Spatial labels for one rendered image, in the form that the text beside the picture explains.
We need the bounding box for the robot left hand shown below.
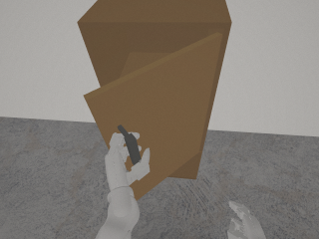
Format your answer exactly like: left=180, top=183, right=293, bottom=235
left=105, top=131, right=151, bottom=191

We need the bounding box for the handle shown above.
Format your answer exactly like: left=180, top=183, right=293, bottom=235
left=118, top=124, right=141, bottom=165

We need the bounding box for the robot left forearm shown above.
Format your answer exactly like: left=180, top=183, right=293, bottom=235
left=95, top=186, right=140, bottom=239

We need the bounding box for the robot right hand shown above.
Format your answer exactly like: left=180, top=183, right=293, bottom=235
left=227, top=200, right=266, bottom=239

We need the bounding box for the cupboard door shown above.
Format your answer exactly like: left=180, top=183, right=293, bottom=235
left=84, top=32, right=222, bottom=201

